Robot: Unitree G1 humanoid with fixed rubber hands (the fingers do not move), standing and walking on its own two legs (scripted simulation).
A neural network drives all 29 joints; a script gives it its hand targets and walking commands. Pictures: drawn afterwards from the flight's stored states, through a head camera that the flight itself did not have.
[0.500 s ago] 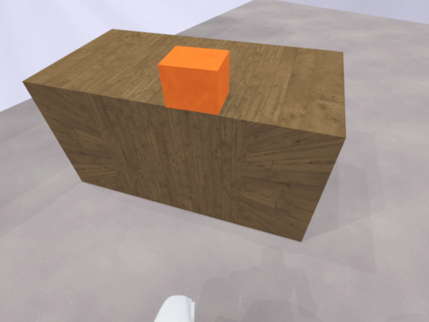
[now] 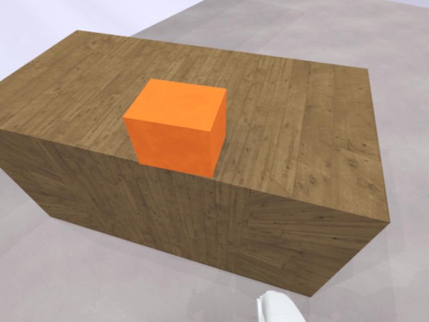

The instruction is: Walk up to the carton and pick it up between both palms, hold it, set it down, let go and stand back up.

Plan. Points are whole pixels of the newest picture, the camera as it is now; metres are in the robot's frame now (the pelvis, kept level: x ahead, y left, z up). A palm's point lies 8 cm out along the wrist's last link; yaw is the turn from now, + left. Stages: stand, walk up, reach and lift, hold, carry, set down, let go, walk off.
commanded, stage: walk up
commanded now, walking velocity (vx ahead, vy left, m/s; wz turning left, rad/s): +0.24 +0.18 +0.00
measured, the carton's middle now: (181, 127) +0.58 +0.08 +0.00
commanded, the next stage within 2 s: none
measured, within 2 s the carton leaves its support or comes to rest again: neither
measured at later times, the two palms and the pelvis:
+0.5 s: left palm out of the picture +0.16 +0.19 -0.16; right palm (342, 301) +0.18 -0.26 -0.15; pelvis +0.14 -0.03 -0.01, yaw -2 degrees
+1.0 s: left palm out of the picture +0.08 +0.20 -0.14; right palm out of the picture +0.09 -0.23 -0.15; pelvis +0.11 -0.01 +0.00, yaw +0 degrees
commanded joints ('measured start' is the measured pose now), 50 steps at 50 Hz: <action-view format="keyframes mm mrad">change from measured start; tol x32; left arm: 1 212 58 35 -14 17 8 -9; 50 70 -34 -43 135 7 70 11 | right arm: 1 -166 -176 -29 -47 -5 6 12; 9 248 -61 -27 -8 1 67 -6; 50 72 -22 6 39 17 111 -15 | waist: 1 173 320 81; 10 17 -452 -114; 23 4 -185 -75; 27 61 421 155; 39 11 145 -200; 50 6 -141 160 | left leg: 1 -418 29 130 -125 550 87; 6 -316 82 36 246 449 31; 8 -472 -77 -44 774 -339 -20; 10 -284 -15 -107 920 -244 -24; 24 -144 40 -94 49 82 -26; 27 -618 311 -521 -389 -472 91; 43 60 158 -310 -30 567 109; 50 -150 67 -194 -40 132 13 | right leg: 1 374 63 -151 -434 384 30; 6 690 9 -82 -558 486 -13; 8 787 -435 466 -706 891 -146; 10 474 -317 336 -846 1270 -246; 14 214 -132 -76 -849 987 -99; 25 146 -68 25 -773 -76 -86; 32 195 102 17 -297 49 -2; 50 195 -16 101 -980 -34 -34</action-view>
